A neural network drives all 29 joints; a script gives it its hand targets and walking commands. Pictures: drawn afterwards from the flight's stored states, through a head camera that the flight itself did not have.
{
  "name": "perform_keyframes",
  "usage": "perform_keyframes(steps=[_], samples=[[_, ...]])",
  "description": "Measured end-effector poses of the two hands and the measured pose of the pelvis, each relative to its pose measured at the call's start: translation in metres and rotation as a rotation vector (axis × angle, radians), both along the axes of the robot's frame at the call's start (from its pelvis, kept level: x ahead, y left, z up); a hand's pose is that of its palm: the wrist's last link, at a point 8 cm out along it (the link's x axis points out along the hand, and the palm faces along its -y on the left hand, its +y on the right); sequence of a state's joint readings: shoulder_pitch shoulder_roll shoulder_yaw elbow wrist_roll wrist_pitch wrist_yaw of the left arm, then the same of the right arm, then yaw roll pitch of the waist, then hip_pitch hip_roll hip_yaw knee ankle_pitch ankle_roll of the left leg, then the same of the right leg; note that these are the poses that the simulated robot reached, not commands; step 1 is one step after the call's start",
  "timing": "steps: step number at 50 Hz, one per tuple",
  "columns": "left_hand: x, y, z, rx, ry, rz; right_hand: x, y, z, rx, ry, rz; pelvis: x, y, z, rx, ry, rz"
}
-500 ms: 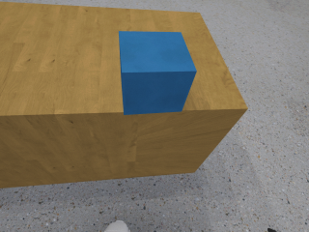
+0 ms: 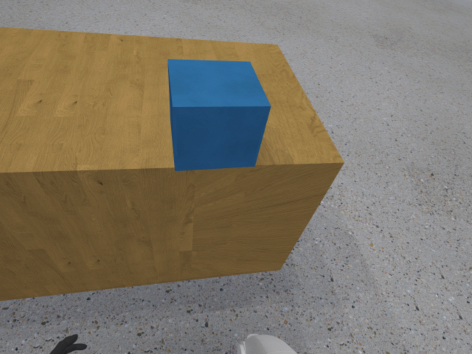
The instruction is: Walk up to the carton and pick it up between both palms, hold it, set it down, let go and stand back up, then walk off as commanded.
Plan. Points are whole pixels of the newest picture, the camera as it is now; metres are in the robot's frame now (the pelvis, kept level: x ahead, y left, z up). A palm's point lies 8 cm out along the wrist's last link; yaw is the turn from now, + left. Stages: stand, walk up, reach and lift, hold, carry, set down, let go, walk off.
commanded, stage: walk off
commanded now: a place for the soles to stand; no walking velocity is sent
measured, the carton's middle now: (213, 115) +0.64 +0.04 +0.04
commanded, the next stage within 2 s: stand in 1.74 s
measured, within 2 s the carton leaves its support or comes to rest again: neither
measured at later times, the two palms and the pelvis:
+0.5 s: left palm out of the picture +0.09 +0.24 -0.15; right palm (399, 352) +0.15 -0.31 -0.09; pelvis +0.04 -0.02 -0.02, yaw +2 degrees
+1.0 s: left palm out of the picture +0.12 +0.25 -0.13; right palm out of the picture +0.09 -0.38 -0.10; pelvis +0.05 -0.05 -0.01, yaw -1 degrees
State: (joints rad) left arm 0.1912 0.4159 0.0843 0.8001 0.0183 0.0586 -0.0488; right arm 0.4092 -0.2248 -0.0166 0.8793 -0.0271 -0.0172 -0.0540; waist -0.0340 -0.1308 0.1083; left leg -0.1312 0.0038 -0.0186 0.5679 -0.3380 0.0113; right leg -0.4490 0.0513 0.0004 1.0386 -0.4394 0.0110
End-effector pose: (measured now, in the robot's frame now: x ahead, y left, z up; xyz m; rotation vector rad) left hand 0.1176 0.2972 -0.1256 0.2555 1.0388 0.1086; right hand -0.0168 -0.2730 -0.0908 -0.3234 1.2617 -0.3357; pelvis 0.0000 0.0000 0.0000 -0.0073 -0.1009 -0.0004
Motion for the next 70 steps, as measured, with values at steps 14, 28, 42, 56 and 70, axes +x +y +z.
perform_keyframes(steps=[14,28,42,56,70], samples=[[-0.067,-0.028,-0.010,0.055,0.127,0.111,0.100,-0.090,-0.003,-0.100,-0.151,0.096,0.019,-0.037,-0.017,-0.019,0.008,0.010],[-0.006,-0.048,-0.028,-0.059,0.028,0.075,0.150,-0.029,-0.010,-0.022,-0.250,0.156,0.035,-0.013,-0.024,0.006,0.006,0.011],[0.017,-0.015,0.005,0.092,0.096,0.012,0.064,-0.080,0.004,-0.080,0.030,0.035,0.043,-0.041,-0.005,-0.016,0.060,-0.019],[0.022,-0.067,-0.007,0.000,0.055,0.047,0.143,-0.072,-0.011,-0.024,-0.179,0.066,0.067,-0.031,-0.012,-0.011,0.017,0.010],[0.048,-0.003,0.000,0.071,0.099,0.012,0.108,-0.018,-0.003,0.018,-0.039,0.048,0.062,-0.015,0.002,-0.015,0.034,-0.010]])
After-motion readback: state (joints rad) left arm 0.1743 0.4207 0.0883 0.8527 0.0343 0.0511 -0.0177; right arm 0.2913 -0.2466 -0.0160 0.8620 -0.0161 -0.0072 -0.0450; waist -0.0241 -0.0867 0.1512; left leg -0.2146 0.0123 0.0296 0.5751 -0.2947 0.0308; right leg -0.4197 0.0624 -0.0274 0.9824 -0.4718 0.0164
